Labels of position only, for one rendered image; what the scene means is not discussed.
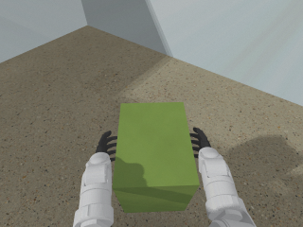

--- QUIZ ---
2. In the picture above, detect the left robot forearm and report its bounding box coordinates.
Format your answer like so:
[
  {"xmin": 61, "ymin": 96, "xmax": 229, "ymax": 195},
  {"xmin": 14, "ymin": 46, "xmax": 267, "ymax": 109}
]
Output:
[{"xmin": 73, "ymin": 152, "xmax": 114, "ymax": 227}]

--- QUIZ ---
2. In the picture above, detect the carton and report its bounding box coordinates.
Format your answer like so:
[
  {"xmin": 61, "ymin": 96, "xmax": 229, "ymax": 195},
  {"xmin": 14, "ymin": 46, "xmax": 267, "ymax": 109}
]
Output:
[{"xmin": 112, "ymin": 102, "xmax": 200, "ymax": 213}]

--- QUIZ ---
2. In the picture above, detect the left robot hand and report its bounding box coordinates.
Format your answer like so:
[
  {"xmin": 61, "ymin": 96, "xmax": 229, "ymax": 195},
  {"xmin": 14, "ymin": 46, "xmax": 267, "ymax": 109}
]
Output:
[{"xmin": 95, "ymin": 131, "xmax": 117, "ymax": 162}]

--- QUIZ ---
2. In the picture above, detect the right robot hand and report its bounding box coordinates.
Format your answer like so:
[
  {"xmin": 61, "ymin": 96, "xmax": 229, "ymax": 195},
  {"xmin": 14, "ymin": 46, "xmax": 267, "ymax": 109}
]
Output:
[{"xmin": 189, "ymin": 127, "xmax": 211, "ymax": 158}]

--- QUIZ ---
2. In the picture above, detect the right robot forearm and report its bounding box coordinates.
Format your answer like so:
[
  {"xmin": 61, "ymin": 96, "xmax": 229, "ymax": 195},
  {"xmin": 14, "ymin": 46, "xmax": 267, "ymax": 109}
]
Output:
[{"xmin": 198, "ymin": 147, "xmax": 257, "ymax": 227}]

